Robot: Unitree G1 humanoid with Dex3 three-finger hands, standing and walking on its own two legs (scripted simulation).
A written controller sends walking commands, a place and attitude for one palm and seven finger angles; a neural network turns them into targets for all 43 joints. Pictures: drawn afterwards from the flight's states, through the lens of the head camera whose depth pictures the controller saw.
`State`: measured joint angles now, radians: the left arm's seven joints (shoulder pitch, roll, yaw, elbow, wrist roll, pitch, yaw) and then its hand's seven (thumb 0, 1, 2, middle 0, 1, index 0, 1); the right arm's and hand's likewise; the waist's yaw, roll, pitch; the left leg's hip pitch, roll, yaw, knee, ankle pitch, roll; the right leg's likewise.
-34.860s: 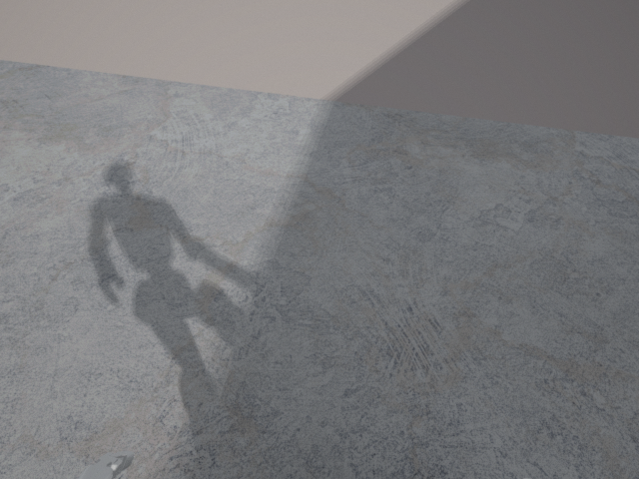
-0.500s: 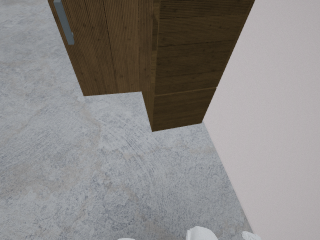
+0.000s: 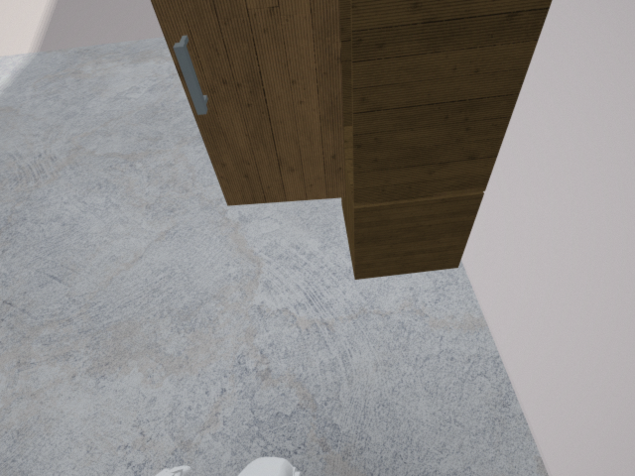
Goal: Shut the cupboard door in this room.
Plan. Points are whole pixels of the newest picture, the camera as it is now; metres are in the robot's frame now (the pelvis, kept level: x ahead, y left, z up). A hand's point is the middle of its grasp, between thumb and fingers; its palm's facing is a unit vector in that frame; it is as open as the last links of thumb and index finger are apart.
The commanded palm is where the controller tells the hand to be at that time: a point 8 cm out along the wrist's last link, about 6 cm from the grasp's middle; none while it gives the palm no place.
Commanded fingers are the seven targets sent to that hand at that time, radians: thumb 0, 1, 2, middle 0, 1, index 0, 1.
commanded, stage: take the last steps up to it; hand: left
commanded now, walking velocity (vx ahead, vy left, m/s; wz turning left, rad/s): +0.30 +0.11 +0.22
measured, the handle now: (193, 76) +0.86 +0.29 +0.08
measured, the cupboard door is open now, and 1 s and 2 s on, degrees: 86 86 86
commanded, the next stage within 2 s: come to a stop and stand still in 1.28 s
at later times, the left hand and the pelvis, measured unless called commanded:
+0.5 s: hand out of the picture -0.05 +0.26 -0.18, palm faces +0.17 -0.97 -0.18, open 7.4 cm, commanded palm none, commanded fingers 0.00 0.90 0.90 -0.20 -0.30 -0.20 -0.30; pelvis +0.04 +0.08 +0.00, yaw +4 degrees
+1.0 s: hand (204, 357) +0.33 +0.23 -0.17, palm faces +0.03 -0.98 -0.21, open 7.4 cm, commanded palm none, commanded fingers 0.00 0.90 0.90 -0.20 -0.30 -0.20 -0.30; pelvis +0.23 +0.05 -0.02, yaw +3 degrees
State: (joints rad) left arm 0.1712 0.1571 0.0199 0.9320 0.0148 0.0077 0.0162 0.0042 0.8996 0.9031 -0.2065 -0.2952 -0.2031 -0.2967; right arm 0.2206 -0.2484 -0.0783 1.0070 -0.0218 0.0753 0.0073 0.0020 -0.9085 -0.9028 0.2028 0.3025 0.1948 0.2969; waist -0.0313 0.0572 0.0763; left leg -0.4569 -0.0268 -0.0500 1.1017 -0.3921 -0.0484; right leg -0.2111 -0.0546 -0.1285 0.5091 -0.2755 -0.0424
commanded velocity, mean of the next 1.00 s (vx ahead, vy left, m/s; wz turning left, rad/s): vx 0.30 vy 0.02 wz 0.01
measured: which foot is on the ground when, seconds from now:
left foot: up 0.00-0.36, down 0.38-0.88, up 0.90-1.00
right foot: down 0.00-0.38, up 0.40-0.86, down 0.88-1.00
